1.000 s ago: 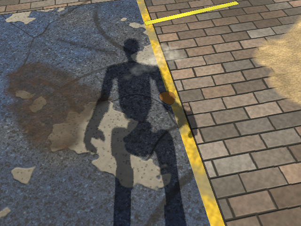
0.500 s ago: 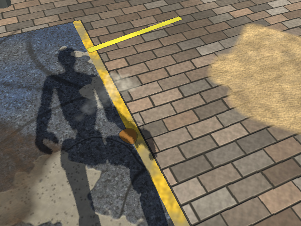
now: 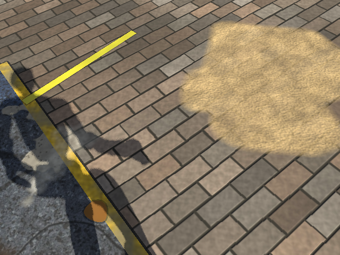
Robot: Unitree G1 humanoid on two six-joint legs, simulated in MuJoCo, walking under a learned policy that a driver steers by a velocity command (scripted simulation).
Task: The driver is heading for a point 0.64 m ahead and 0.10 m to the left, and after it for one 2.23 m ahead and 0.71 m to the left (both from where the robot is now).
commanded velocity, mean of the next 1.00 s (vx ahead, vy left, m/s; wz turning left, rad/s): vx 0.31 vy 0.00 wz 0.15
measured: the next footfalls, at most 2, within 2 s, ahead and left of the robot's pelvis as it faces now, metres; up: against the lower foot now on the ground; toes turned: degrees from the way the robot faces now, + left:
left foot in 0.28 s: +0.35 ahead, +0.13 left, +0.00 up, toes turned -9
right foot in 0.74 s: +0.54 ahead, -0.07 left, +0.00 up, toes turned +12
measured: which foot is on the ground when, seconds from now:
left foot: up 0.00-0.26, down 0.28-0.74, up 0.76-1.00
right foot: down 0.00-0.28, up 0.30-0.72, down 0.74-1.00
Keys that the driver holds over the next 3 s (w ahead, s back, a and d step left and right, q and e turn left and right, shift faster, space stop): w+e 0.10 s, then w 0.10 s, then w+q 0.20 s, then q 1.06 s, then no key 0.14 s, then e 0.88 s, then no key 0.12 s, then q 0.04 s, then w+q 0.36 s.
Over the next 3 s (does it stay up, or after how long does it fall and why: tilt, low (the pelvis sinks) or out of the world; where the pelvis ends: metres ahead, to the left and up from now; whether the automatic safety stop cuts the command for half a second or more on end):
stays up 0.52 0.02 0.00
